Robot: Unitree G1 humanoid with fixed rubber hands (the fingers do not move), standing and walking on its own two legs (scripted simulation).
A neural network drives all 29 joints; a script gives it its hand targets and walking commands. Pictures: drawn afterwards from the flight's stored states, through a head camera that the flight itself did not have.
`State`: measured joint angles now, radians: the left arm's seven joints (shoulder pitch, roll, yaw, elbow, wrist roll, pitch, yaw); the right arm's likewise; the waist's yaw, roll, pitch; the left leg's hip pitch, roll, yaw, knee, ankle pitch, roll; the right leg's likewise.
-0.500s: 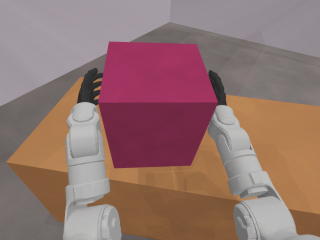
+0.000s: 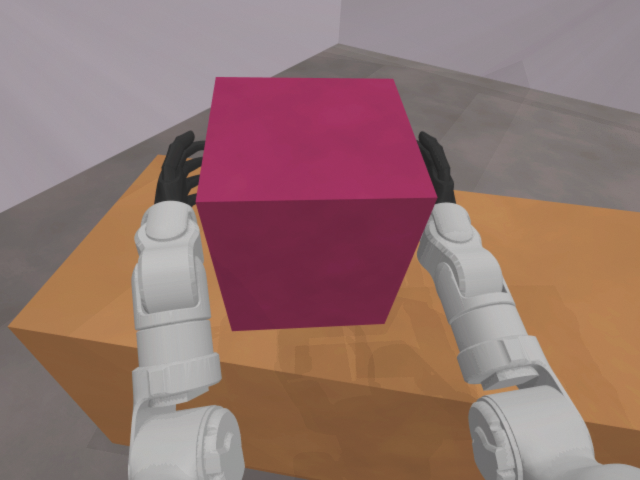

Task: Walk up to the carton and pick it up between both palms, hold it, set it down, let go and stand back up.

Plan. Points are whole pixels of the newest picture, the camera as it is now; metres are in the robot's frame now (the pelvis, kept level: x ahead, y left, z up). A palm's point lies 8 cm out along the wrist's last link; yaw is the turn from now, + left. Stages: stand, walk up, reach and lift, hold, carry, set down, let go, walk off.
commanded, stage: hold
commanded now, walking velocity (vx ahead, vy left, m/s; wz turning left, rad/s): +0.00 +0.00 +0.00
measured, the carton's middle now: (308, 212) +0.39 +0.01 +0.16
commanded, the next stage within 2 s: none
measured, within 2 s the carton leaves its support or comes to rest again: neither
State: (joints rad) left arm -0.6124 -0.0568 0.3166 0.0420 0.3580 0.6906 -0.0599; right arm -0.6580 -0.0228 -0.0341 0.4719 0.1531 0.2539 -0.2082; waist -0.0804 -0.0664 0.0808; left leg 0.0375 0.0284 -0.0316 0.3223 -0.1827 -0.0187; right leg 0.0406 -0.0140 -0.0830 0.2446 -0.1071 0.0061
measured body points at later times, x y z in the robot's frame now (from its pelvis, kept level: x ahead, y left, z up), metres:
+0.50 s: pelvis -0.01 +0.01 +0.00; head -0.04 +0.03 +0.45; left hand +0.38 +0.15 +0.21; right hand +0.37 -0.15 +0.19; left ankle +0.01 +0.13 -0.75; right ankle +0.03 -0.12 -0.75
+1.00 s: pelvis -0.01 +0.01 +0.00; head -0.05 +0.03 +0.45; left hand +0.37 +0.16 +0.20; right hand +0.36 -0.14 +0.19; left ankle +0.01 +0.13 -0.75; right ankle +0.03 -0.12 -0.75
